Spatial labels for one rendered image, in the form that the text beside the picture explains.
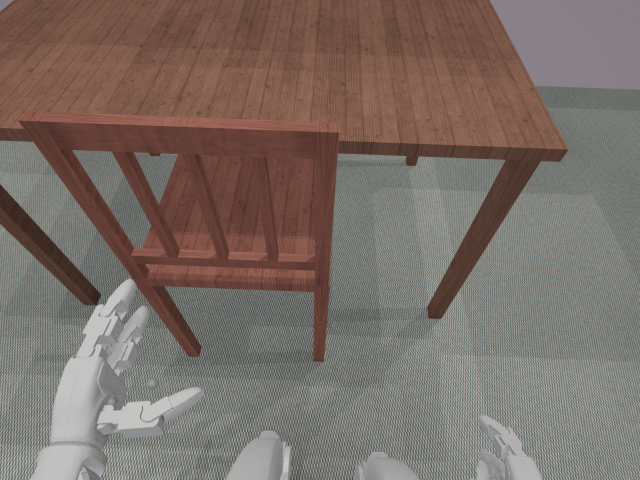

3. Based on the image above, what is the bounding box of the robot right hand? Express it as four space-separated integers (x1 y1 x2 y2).
471 415 543 480

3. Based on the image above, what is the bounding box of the robot left hand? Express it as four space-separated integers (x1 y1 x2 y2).
50 279 204 450

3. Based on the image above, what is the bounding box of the table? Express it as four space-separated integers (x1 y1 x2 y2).
0 0 569 319

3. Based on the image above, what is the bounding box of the robot thigh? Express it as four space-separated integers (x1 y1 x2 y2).
225 437 292 480
355 457 420 480

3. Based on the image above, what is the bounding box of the left robot forearm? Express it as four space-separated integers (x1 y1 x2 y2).
29 441 108 480

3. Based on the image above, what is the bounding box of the chair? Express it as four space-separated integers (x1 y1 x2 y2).
18 111 339 362

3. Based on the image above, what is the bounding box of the left robot thigh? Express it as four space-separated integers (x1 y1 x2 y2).
225 437 292 480

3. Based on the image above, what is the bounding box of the right robot thigh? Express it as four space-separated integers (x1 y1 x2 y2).
355 457 420 480

